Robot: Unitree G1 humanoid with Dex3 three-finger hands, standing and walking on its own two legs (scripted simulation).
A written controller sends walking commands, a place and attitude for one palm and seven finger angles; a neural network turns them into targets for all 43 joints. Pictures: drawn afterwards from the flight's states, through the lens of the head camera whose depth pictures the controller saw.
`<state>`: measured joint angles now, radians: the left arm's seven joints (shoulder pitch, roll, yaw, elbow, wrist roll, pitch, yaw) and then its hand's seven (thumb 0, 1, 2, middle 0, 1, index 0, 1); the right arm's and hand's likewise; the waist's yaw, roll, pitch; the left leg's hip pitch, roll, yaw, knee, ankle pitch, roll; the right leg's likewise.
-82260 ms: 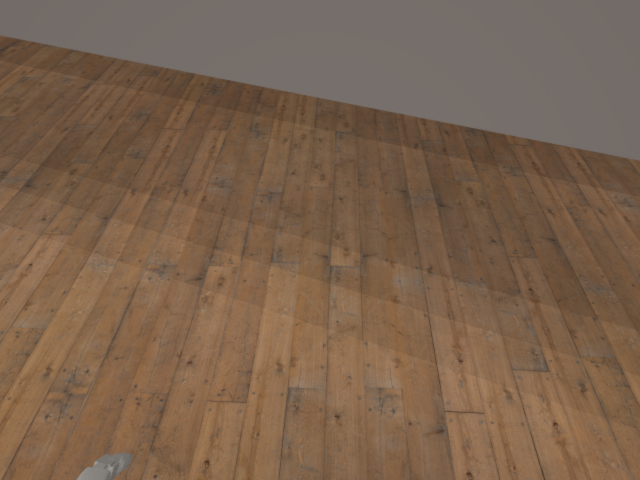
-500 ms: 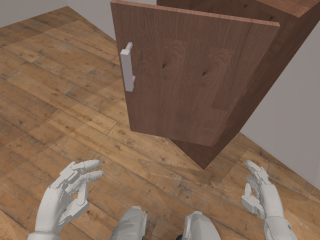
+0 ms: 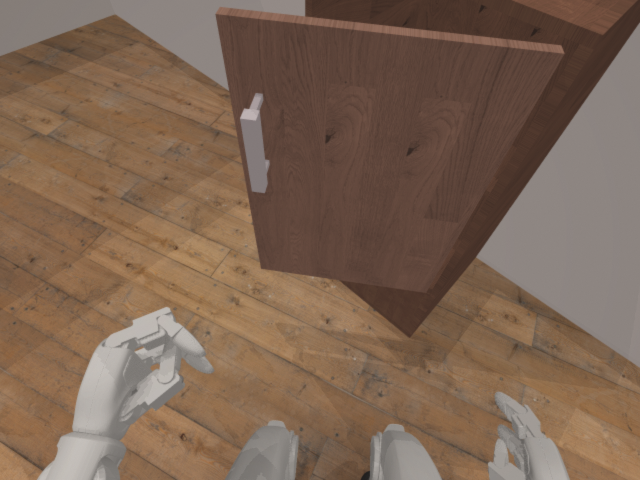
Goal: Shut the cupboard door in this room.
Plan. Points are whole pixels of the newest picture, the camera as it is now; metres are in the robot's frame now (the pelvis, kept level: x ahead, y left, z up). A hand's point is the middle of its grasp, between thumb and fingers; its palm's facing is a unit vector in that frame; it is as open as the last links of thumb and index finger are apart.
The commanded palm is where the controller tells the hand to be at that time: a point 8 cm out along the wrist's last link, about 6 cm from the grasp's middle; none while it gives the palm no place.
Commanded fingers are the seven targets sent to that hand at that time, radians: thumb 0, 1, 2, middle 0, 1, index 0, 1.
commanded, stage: raise the hand and make a fist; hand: left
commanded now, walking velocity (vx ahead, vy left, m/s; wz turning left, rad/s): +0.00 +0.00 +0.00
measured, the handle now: (258, 145) +0.55 +0.13 +0.07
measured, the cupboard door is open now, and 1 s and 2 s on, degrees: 34 34 34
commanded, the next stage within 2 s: bring the fist close to the handle in 0.90 s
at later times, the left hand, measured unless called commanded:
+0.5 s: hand (175, 342) +0.25 +0.17 +0.07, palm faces -0.08 -1.00 -0.04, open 3.1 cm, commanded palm +0.23 +0.23 +0.07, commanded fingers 0.00 0.90 0.90 -1.30 -1.50 -1.30 -1.50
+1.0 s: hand (188, 360) +0.24 +0.16 +0.06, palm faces -0.09 -1.00 -0.03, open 3.1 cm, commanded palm +0.23 +0.22 +0.07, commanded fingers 0.00 0.90 0.90 -1.30 -1.50 -1.30 -1.50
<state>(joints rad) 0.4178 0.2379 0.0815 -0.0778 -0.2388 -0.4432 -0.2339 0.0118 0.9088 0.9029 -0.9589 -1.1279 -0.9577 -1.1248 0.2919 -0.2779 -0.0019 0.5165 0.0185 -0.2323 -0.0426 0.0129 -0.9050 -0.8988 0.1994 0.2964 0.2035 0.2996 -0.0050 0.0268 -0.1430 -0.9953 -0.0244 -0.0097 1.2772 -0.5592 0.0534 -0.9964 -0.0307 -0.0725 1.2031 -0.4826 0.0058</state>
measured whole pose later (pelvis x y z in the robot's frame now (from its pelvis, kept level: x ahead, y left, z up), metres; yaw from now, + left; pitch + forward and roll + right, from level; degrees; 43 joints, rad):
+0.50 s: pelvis +0.03 -0.01 +0.01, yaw +0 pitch +17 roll -3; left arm 0.40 0.28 0.17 -0.10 -0.30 -0.34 -0.32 0.02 0.90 0.90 -1.29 -1.49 -1.29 -1.48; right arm 0.24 -0.22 0.02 0.45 0.02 -0.17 -0.05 0.01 -0.91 -0.90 0.20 0.30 0.21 0.30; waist 0.01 0.02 -0.15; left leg -0.94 0.00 -0.03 1.23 -0.59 0.03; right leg -0.94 -0.01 -0.08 1.16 -0.51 -0.01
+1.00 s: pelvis +0.02 -0.02 +0.01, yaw +0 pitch +16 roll -2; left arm 0.38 0.26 0.15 0.00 -0.30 -0.36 -0.33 0.01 0.91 0.90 -1.30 -1.50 -1.30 -1.50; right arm 0.26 -0.25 0.01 0.46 0.03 -0.16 -0.05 0.01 -0.91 -0.90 0.20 0.30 0.20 0.30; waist 0.00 0.04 -0.16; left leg -0.94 -0.01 -0.02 1.22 -0.57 0.02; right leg -0.95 -0.01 -0.08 1.17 -0.50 -0.02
